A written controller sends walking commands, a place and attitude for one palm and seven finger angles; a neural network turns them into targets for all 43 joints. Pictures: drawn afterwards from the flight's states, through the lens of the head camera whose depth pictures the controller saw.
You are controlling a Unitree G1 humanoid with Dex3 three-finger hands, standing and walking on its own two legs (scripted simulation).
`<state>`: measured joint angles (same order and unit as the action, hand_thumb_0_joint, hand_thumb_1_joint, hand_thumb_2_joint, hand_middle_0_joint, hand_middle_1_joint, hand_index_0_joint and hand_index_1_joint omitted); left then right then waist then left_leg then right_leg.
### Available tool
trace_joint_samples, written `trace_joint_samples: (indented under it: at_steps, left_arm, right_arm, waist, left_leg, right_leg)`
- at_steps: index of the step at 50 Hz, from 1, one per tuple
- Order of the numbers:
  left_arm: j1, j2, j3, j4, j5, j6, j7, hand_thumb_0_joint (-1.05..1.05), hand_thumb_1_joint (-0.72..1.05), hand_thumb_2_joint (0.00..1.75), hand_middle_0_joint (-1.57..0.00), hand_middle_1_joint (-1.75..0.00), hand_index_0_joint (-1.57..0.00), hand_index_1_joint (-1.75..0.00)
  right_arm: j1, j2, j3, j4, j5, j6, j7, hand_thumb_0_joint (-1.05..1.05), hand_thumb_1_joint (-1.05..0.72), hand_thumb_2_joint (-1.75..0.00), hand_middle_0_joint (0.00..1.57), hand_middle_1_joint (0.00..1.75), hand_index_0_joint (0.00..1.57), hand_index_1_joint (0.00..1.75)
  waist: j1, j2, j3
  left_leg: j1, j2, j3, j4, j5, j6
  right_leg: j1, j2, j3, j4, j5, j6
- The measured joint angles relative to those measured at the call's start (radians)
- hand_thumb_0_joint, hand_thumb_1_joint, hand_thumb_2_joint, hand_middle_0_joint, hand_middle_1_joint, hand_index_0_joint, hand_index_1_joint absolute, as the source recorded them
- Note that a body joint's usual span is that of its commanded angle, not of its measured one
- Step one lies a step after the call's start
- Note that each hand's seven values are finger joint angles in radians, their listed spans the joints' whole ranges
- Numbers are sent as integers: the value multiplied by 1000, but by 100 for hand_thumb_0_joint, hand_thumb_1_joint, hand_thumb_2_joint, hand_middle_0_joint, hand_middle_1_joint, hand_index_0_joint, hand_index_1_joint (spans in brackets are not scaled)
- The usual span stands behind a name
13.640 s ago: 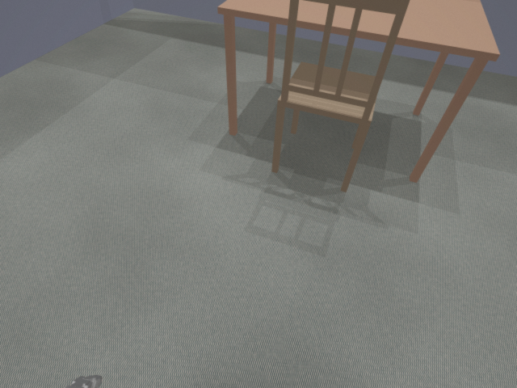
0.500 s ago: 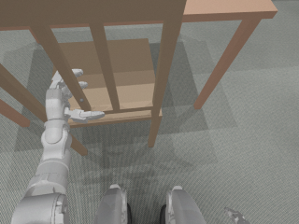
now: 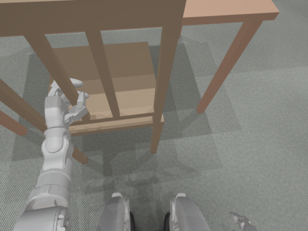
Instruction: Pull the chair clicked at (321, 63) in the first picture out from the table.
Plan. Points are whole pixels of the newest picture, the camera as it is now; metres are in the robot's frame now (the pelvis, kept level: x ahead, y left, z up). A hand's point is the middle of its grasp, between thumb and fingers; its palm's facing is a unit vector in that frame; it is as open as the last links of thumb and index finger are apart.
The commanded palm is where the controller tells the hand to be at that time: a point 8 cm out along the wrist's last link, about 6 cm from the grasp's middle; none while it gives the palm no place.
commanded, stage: hook a spindle and tug to test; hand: left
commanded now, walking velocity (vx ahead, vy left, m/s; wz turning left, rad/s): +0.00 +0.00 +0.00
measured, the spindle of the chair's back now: (68, 88) +0.45 +0.20 +0.05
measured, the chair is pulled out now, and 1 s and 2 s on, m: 0.00 0.06 0.17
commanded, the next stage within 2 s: step backward, pulling the chair out in 0.48 s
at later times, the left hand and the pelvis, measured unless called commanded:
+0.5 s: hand (82, 119) +0.39 +0.17 +0.02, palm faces +0.14 -0.99 -0.03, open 5.5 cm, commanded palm +0.35 +0.22 +0.02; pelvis +0.02 +0.00 +0.01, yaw +0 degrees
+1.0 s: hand (87, 122) +0.37 +0.15 +0.03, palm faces +0.06 -0.99 -0.14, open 5.5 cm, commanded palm +0.34 +0.20 +0.03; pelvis +0.02 +0.01 +0.10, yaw +1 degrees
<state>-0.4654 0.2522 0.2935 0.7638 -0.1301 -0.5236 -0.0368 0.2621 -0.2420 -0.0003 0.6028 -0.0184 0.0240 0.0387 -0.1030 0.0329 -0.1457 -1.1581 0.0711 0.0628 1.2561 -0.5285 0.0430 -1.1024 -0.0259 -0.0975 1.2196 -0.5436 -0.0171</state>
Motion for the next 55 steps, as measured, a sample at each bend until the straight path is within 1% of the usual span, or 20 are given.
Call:
trace_joint_samples:
  at_steps: [3, 10, 21, 25, 30, 31, 32, 33, 35, 36, 37, 38, 39, 41, 43, 46, 48, 51, 55]
  left_arm:
    - [37, -7, -12, -43, -7, 13, 13, 2, 71, 79, -42, -141, -40, -144]
    - [117, -30, -39, -119, -11, 8, 21, 2, 72, 77, -41, -141, -39, -145]
    - [223, -55, -81, -221, -23, 8, 17, 2, 72, 77, -41, -140, -39, -145]
    - [240, -62, -95, -236, -24, 2, 17, 2, 72, 77, -41, -140, -39, -145]
    - [228, -67, -105, -229, -17, -1, 18, 2, 71, 78, -42, -140, -39, -145]
    - [221, -64, -107, -241, -4, 28, 31, 2, 70, 78, -42, -139, -39, -145]
    - [213, -56, -117, -257, 18, 82, 55, 3, 70, 79, -42, -137, -39, -145]
    - [208, -48, -131, -264, 32, 143, 78, 3, 70, 79, -41, -134, -39, -145]
    - [205, -46, -157, -231, 38, 239, 115, 5, 70, 80, -39, -128, -38, -145]
    - [201, -49, -166, -200, 36, 273, 131, 6, 71, 80, -37, -125, -39, -145]
    - [197, -56, -169, -157, 23, 285, 137, 7, 71, 79, -35, -121, -39, -145]
    - [191, -63, -170, -116, 15, 291, 141, 7, 71, 79, -33, -116, -40, -145]
    - [183, -69, -171, -80, 15, 296, 145, 7, 71, 79, -32, -113, -41, -145]
    - [164, -76, -180, -14, 27, 303, 149, 8, 71, 78, -31, -109, -43, -145]
    - [137, -72, -199, 45, 48, 310, 149, 9, 70, 77, -31, -108, -45, -145]
    - [102, -62, -222, 112, 64, 313, 138, 9, 69, 76, -32, -110, -47, -145]
    - [92, -58, -230, 134, 66, 311, 131, 9, 69, 75, -31, -111, -48, -145]
    - [96, -56, -228, 134, 66, 308, 124, 8, 70, 75, -30, -112, -48, -145]
    - [116, -65, -218, 118, 59, 305, 122, 8, 70, 74, -28, -112, -49, -145]
  right_arm:
    - [2, 2, -4, -7, 1, -1, 7, 1, -90, -90, 20, 30, 20, 30]
    - [2, 5, -6, -13, 2, -5, 11, 1, -90, -90, 20, 30, 20, 30]
    - [-26, 8, -13, -23, 2, -17, 9, 1, -90, -90, 20, 30, 20, 30]
    - [-38, 7, -13, -26, 2, -23, 6, 1, -90, -90, 20, 30, 20, 30]
    - [-54, 6, -12, -16, 0, -28, -1, 1, -90, -90, 20, 30, 20, 30]
    - [-64, 10, -12, -18, 10, -9, -11, 1, -91, -90, 20, 30, 20, 30]
    - [-72, 17, -12, -25, 23, 17, -28, 1, -91, -90, 20, 30, 20, 30]
    - [-74, 24, -11, -33, 34, 39, -47, 1, -91, -90, 20, 30, 20, 30]
    - [-67, 33, 0, -41, 51, 72, -78, 1, -91, -90, 20, 30, 20, 30]
    - [-60, 34, 8, -43, 57, 83, -90, 1, -91, -90, 20, 30, 20, 30]
    - [-53, 35, 17, -43, 61, 91, -100, 1, -91, -90, 20, 30, 20, 30]
    - [-46, 35, 26, -42, 63, 98, -107, 1, -91, -90, 20, 30, 20, 30]
    - [-38, 35, 33, -40, 64, 102, -113, 1, -91, -90, 20, 30, 20, 30]
    - [-24, 30, 37, -31, 62, 107, -123, 1, -90, -90, 20, 30, 20, 30]
    - [-18, 21, 33, -20, 58, 110, -132, 1, -90, -90, 20, 30, 20, 30]
    - [-21, 4, 21, -9, 51, 118, -139, 1, -90, -90, 20, 30, 20, 30]
    - [-25, -5, 12, -5, 46, 119, -138, 1, -90, -90, 20, 30, 20, 30]
    - [-33, -9, 5, -1, 38, 117, -136, 1, -90, -90, 20, 30, 20, 30]
    - [-45, -1, 3, 5, 33, 111, -130, 1, -90, -90, 20, 30, 20, 30]
  waist:
    - [1, 2, 0]
    - [12, -1, -1]
    - [32, -1, -3]
    - [42, -1, -1]
    - [52, -2, -2]
    - [52, -6, 23]
    - [50, -10, 62]
    - [46, -10, 92]
    - [39, -2, 110]
    - [39, 2, 111]
    - [38, 2, 110]
    - [37, -1, 110]
    - [35, -6, 110]
    - [33, -13, 111]
    - [33, -18, 119]
    - [28, -19, 145]
    - [25, -24, 164]
    - [26, -31, 192]
    - [25, -24, 227]
  left_leg:
    - [13, 1, 4, -9, -3, 0]
    - [39, 0, 7, -26, -10, -1]
    - [62, -5, 2, -34, -20, -6]
    - [64, -8, -1, -32, -21, -7]
    - [52, -12, -8, -19, -22, -9]
    - [78, -14, -7, -27, -21, -9]
    - [127, -21, -4, -52, -4, 5]
    - [181, -28, -3, -89, 9, 6]
    - [279, -38, 0, -194, 46, -6]
    - [328, -40, 4, -253, 73, -4]
    - [374, -41, 9, -311, 94, -5]
    - [417, -43, 13, -365, 113, -6]
    - [456, -45, 14, -413, 132, -7]
    - [519, -47, 12, -492, 167, -9]
    - [568, -47, 8, -549, 194, -8]
    - [626, -45, 7, -607, 224, -5]
    - [655, -47, 12, -633, 239, -2]
    - [690, -48, 28, -662, 256, 0]
    - [722, -40, 39, -691, 280, -3]
  right_leg:
    - [11, 2, 4, -9, -1, 1]
    - [35, 3, 8, -26, -7, 3]
    - [60, 1, 4, -33, -20, 2]
    - [63, -1, 3, -29, -24, 1]
    - [54, -6, -4, -12, -31, -2]
    - [79, -7, -3, -18, -32, -3]
    - [127, -12, -2, -48, 19, 0]
    - [180, -16, -1, -81, 49, 2]
    - [277, -18, 0, -175, 44, 5]
    - [323, -16, 2, -231, 53, 7]
    - [366, -13, 6, -287, 72, 10]
    - [404, -11, 8, -339, 110, 0]
    - [443, -10, 8, -387, 135, 0]
    - [509, -6, 4, -472, 166, 11]
    - [562, -1, 0, -536, 198, 19]
    - [621, 6, 2, -599, 244, 23]
    - [651, 8, 12, -631, 258, 23]
    - [686, 9, 29, -669, 265, 24]
    - [712, 19, 40, -699, 295, 20]
